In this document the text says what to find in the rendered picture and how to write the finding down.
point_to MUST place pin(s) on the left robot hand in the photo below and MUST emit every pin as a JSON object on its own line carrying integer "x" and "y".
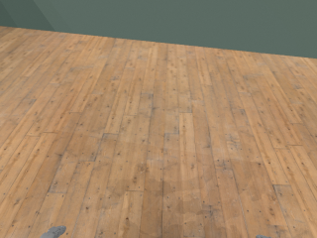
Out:
{"x": 54, "y": 232}

